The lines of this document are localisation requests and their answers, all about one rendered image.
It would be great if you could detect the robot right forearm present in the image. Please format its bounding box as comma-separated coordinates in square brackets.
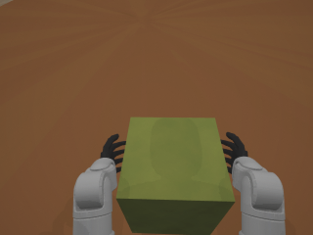
[232, 157, 286, 235]

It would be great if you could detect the right robot hand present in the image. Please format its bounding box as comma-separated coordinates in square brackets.
[220, 132, 248, 174]

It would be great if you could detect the left robot hand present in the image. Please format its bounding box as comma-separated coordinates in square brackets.
[100, 134, 126, 173]

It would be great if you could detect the carton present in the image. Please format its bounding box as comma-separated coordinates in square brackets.
[115, 117, 236, 235]

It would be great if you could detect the robot left forearm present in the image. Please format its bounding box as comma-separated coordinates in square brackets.
[72, 158, 117, 235]

